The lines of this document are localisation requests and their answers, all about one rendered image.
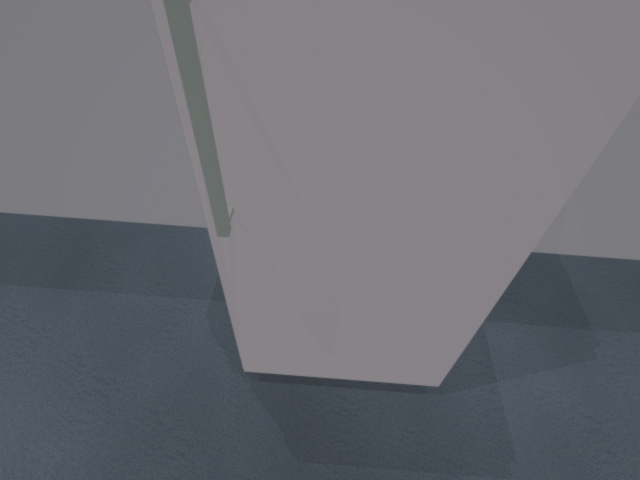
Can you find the handle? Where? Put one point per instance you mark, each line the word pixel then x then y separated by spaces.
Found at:
pixel 184 41

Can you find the fridge door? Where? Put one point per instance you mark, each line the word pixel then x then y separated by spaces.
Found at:
pixel 393 163

